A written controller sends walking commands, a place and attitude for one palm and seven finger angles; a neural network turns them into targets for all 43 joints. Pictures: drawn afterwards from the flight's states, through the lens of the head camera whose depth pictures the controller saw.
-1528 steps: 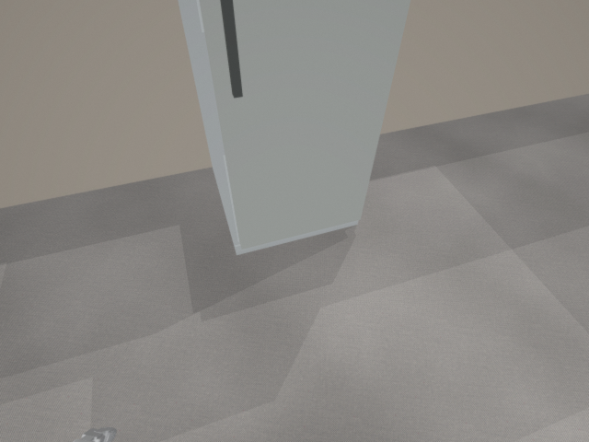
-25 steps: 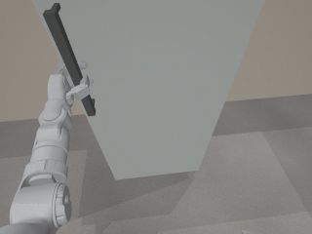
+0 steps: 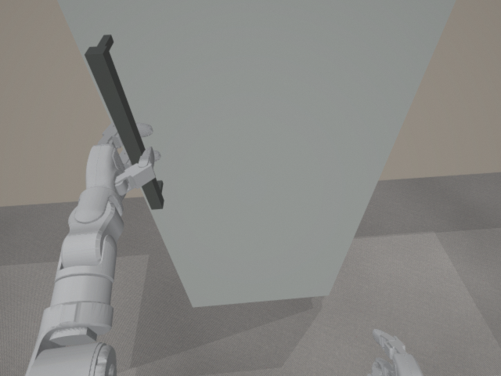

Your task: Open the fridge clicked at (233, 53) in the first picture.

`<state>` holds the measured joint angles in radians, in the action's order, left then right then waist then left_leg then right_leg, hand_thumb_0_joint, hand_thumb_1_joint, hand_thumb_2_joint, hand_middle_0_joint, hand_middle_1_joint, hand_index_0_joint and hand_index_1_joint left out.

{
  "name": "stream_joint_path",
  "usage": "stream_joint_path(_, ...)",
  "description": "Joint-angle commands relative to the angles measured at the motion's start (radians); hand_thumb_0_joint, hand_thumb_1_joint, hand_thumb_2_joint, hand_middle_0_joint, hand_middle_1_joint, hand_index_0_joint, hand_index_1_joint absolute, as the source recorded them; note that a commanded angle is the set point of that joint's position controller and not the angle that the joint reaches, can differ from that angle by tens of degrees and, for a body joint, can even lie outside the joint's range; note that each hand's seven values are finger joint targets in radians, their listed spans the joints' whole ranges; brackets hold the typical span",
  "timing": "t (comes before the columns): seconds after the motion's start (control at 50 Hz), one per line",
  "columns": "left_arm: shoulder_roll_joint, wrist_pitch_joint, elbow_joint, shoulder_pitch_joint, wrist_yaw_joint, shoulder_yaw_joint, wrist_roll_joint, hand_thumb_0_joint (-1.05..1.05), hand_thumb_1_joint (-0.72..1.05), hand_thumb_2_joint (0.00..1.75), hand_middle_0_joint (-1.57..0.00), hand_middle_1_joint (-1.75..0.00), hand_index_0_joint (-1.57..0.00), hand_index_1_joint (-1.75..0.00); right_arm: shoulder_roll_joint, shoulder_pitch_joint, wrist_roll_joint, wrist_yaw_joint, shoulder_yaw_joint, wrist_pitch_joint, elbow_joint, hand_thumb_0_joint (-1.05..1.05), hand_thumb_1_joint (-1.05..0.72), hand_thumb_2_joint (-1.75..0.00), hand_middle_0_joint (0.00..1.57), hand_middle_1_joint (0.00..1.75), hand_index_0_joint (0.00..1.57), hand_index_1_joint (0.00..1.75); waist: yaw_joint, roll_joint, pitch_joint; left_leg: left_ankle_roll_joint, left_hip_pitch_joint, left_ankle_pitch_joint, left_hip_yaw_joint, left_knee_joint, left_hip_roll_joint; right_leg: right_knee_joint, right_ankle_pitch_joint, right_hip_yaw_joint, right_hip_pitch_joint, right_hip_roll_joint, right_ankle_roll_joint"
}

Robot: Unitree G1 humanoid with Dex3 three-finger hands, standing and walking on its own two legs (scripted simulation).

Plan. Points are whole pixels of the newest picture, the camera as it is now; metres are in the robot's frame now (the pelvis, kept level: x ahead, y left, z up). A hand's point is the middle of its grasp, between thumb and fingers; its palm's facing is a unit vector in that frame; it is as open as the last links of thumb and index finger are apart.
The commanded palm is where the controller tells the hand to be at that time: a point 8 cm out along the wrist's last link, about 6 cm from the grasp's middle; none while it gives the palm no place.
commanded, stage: pull the door a little, standing still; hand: left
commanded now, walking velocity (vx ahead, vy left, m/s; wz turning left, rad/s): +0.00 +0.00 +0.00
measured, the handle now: (136, 137) +0.45 +0.22 +0.16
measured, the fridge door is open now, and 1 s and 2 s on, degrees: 0 17 54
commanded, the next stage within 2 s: walk backward, drawing the door open in 0.16 s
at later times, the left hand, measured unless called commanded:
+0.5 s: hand (145, 195) +0.34 +0.18 +0.13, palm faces +0.16 -0.96 -0.23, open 6.5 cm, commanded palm +0.30 +0.23 +0.13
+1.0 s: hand (161, 237) +0.27 +0.14 +0.13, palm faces +0.36 -0.90 -0.24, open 6.6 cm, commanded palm +0.22 +0.18 +0.13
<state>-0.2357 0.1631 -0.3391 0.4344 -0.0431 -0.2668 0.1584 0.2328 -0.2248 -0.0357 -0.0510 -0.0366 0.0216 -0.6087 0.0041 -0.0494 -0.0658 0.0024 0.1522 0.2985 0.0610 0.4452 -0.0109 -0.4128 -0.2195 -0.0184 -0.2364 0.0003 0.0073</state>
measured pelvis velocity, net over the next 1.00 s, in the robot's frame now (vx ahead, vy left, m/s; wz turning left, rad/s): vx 0.09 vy -0.05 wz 0.23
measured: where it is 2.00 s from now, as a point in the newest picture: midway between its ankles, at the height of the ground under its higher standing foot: outside the picture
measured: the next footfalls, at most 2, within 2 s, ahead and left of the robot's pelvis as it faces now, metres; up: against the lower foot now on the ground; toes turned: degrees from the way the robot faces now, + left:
left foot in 0.42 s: +0.02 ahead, +0.12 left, +0.00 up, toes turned -3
right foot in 0.68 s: +0.23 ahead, -0.03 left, +0.00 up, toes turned +1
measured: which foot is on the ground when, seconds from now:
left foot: down 0.00-0.32, up 0.34-0.40, down 0.42-0.66, up 0.68-0.98, down 1.00-1.00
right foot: down 0.00-0.44, up 0.46-0.66, down 0.68-1.00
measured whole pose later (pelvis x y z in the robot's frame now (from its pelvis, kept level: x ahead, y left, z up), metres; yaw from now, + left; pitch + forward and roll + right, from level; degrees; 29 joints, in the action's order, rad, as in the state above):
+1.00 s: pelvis +0.09 -0.05 -0.02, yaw +13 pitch -1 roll +1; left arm -0.18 -0.02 0.52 -0.45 0.11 -0.02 -0.01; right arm 0.22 -0.24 0.02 -0.08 -0.04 0.00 -0.52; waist 0.03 -0.04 -0.04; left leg 0.03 0.24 0.34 0.10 0.54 -0.03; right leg -0.45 -0.14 -0.27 -0.36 0.06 0.05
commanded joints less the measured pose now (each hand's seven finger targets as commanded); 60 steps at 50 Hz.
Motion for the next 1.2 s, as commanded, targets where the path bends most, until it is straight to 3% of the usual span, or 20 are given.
stream_joint_path(0.0,-0.184,-0.128,0.457,0.172,-0.04,-0.045,0.015,0.0,0.9,0.9,-0.45,-1.4,-0.45,-1.4,0.113,0.069,0.006,-0.004,0.046,0.047,0.152,0.0,-0.9,-0.9,0.2,0.3,0.2,0.3,-0.067,-0.006,-0.361,-0.018,-0.099,-0.792,-0.036,0.008,-0.025,-0.061,0.657,-0.026,0.277,-0.009,0.035)
stream_joint_path(0.24,-0.123,-0.051,1.134,-0.589,-0.022,-0.052,0.068,0.0,0.9,0.9,-0.45,-1.4,-0.45,-1.4,0.086,0.155,0.006,0.022,0.042,0.06,0.241,0.0,-0.9,-0.9,0.2,0.3,0.2,0.3,-0.103,-0.05,-0.263,-0.022,-0.033,-0.768,-0.027,0.024,-0.022,-0.057,0.757,-0.046,0.323,-0.019,0.038)
stream_joint_path(0.26,-0.448,-0.159,0.911,-0.214,0.092,-0.225,-0.075,0.0,0.9,0.9,-0.45,-1.4,-0.45,-1.4,0.168,0.102,0.022,-0.006,0.042,0.057,0.185,0.0,-0.9,-0.9,0.2,0.3,0.2,0.3,-0.001,-0.013,-0.158,0.003,0.119,-0.638,-0.052,0.152,-0.032,-0.075,0.89,0.057,0.316,-0.093,0.068)
stream_joint_path(0.28,-0.244,-0.197,0.755,-0.427,0.115,-0.129,-0.077,0.0,0.9,0.9,-0.45,-1.4,-0.45,-1.4,0.125,0.084,0.036,-0.011,0.055,0.06,0.165,0.0,-0.9,-0.9,0.2,0.3,0.2,0.3,-0.029,0.117,-0.158,-0.01,0.254,-0.367,-0.073,0.265,-0.003,-0.087,0.995,0.063,0.381,-0.178,0.116)
stream_joint_path(0.34,-0.19,-0.267,0.855,-0.559,0.137,-0.047,-0.101,0.0,0.9,0.9,-0.45,-1.4,-0.45,-1.4,0.092,0.109,0.036,-0.035,0.049,0.056,0.196,0.0,-0.9,-0.9,0.2,0.3,0.2,0.3,-0.069,0.202,-0.105,0.004,0.531,0.08,-0.124,0.337,0.033,-0.165,1.059,0.074,0.511,-0.284,0.15)
stream_joint_path(0.38,-0.137,-0.284,0.921,-0.547,0.14,0.014,-0.105,0.0,0.9,0.9,-0.45,-1.4,-0.45,-1.4,0.089,0.079,0.048,-0.04,0.037,0.038,0.189,0.0,-0.9,-0.9,0.2,0.3,0.2,0.3,-0.005,0.084,-0.161,0.013,0.265,-0.186,-0.107,0.022,-0.019,-0.288,0.9,-0.007,0.32,-0.222,0.082)
stream_joint_path(0.4,-0.12,-0.289,0.982,-0.549,0.144,0.048,-0.099,0.0,0.9,0.9,-0.45,-1.4,-0.45,-1.4,0.106,0.063,0.048,-0.053,0.049,0.025,0.194,0.0,-0.9,-0.9,0.2,0.3,0.2,0.3,0.027,-0.062,-0.267,0.029,-0.085,-0.785,-0.096,-0.085,-0.051,-0.435,0.66,-0.1,0.103,-0.092,-0.007)
stream_joint_path(0.42,-0.119,-0.292,1.043,-0.564,0.146,0.086,-0.098,0.0,0.9,0.9,-0.45,-1.4,-0.45,-1.4,0.133,0.072,0.05,-0.046,0.078,0.024,0.214,0.0,-0.9,-0.9,0.2,0.3,0.2,0.3,0.027,-0.289,-0.29,0.063,-0.433,-1.477,-0.277,-0.007,-0.207,-0.621,-0.039,-0.081,-0.249,0.022,-0.041)
stream_joint_path(0.44,-0.115,-0.304,1.086,-0.536,0.155,0.09,-0.139,0.0,0.9,0.9,-0.45,-1.4,-0.45,-1.4,0.116,0.059,0.074,-0.009,0.076,0.025,0.213,0.0,-0.9,-0.9,0.2,0.3,0.2,0.3,0.037,-0.387,-0.217,0.045,-0.54,-1.785,-0.346,0.054,-0.238,-0.728,-0.391,-0.046,-0.422,0.072,-0.027)
stream_joint_path(0.5,-0.091,-0.289,1.062,-0.642,0.164,0.095,-0.162,0.0,0.9,0.9,-0.45,-1.4,-0.45,-1.4,0.076,0.061,0.059,0.02,0.076,0.03,0.218,0.0,-0.9,-0.9,0.2,0.3,0.2,0.3,0.038,-0.133,-0.127,-0.026,-0.57,-1.563,-0.305,0.13,-0.176,-0.553,-0.31,-0.101,-0.594,0.078,-0.02)
stream_joint_path(0.6,-0.136,-0.278,1.152,-0.635,0.144,0.071,-0.133,0.0,0.9,0.9,-0.45,-1.4,-0.45,-1.4,0.026,0.114,0.062,-0.001,0.039,0.056,0.221,0.0,-0.9,-0.9,0.2,0.3,0.2,0.3,0.016,-0.144,-0.149,-0.089,-0.078,-1.202,-0.227,0.21,-0.14,-0.029,0.216,-0.061,0.045,0.02,0.059)
stream_joint_path(0.64,-0.17,-0.281,1.145,-0.702,0.148,0.019,-0.132,0.0,0.9,0.9,-0.45,-1.4,-0.45,-1.4,0.031,0.143,0.056,-0.029,0.036,0.064,0.245,0.0,-0.9,-0.9,0.2,0.3,0.2,0.3,-0.022,0.069,-0.179,-0.073,0.284,-0.062,-0.107,0.564,0.049,-0.048,0.885,0.212,0.294,-0.266,0.2)
stream_joint_path(0.66,-0.156,-0.271,1.056,-0.772,0.152,0.011,-0.126,0.0,0.9,0.9,-0.45,-1.4,-0.45,-1.4,0.008,0.137,0.063,-0.042,0.019,0.068,0.268,0.0,-0.9,-0.9,0.2,0.3,0.2,0.3,-0.05,0.173,-0.121,-0.026,0.314,0.288,-0.113,0.662,0.085,0.0,0.897,0.226,0.176,-0.344,0.194)
stream_joint_path(0.8,-0.087,-0.288,1.055,-0.725,0.143,0.099,-0.166,0.0,0.9,0.9,-0.45,-1.4,-0.45,-1.4,0.006,0.111,0.064,-0.035,0.01,0.0,0.222,0.0,-0.9,-0.9,0.2,0.3,0.2,0.3,-0.003,0.196,-0.125,-0.011,0.158,0.158,0.015,0.642,0.037,0.22,-0.053,0.072,-0.104,-0.241,0.006)
stream_joint_path(0.92,-0.074,-0.291,1.141,-0.795,0.155,0.169,-0.184,0.0,0.9,0.9,-0.45,-1.4,-0.45,-1.4,0.024,0.088,0.064,-0.038,0.019,0.019,0.211,0.0,-0.9,-0.9,0.2,0.3,0.2,0.3,0.008,0.081,-0.066,0.013,0.042,0.075,0.09,0.1,0.004,0.232,-0.103,-0.086,-0.084,-0.158,-0.054)
stream_joint_path(0.94,-0.058,-0.301,1.157,-0.805,0.153,0.197,-0.183,0.0,0.9,0.9,-0.45,-1.4,-0.45,-1.4,0.025,0.042,0.062,-0.036,0.021,0.026,0.222,0.0,-0.9,-0.9,0.2,0.3,0.2,0.3,0.032,0.005,-0.065,0.026,-0.026,-0.02,0.049,-0.085,-0.035,0.124,-0.08,-0.111,-0.097,-0.113,-0.101)
stream_joint_path(0.98,-0.081,-0.324,1.18,-0.786,0.162,0.203,-0.204,0.0,0.9,0.9,-0.45,-1.4,-0.45,-1.4,0.08,0.084,0.078,-0.028,0.056,0.037,0.295,0.0,-0.9,-0.9,0.2,0.3,0.2,0.3,0.003,-0.282,-0.05,0.221,0.088,-0.09,-0.649,-0.287,-0.473,-0.522,-0.224,0.024,-0.228,-0.028,-0.108)
stream_joint_path(1.0,-0.088,-0.335,1.152,-0.813,0.172,0.194,-0.215,0.0,0.9,0.9,-0.45,-1.4,-0.45,-1.4,0.07,0.139,0.083,-0.027,0.069,0.046,0.277,0.0,-0.9,-0.9,0.2,0.3,0.2,0.3,-0.006,-0.152,-0.049,0.247,0.127,-0.181,-0.649,-0.281,-0.512,-0.675,-0.212,0.112,-0.2,-0.014,-0.064)
stream_joint_path(1.06,-0.069,-0.332,1.167,-0.851,0.158,0.184,-0.214,0.0,0.9,0.9,-0.45,-1.4,-0.45,-1.4,0.044,0.111,0.081,-0.026,0.072,0.1,0.215,0.0,-0.9,-0.9,0.2,0.3,0.2,0.3,-0.012,-0.096,0.002,0.16,-0.016,-0.539,-0.385,-0.106,-0.358,-0.552,-0.188,0.085,-0.326,-0.023,-0.06)
stream_joint_path(1.18,-0.073,-0.34,1.146,-0.855,0.164,0.158,-0.187,0.0,0.9,0.9,-0.45,-1.4,-0.45,-1.4,0.069,0.13,0.06,-0.016,0.091,0.136,0.182,0.0,-0.9,-0.9,0.2,0.3,0.2,0.3,0.009,-0.205,0.002,0.081,0.182,-0.148,-0.275,-0.134,-0.181,-0.063,-0.083,-0.032,0.03,0.031,-0.082)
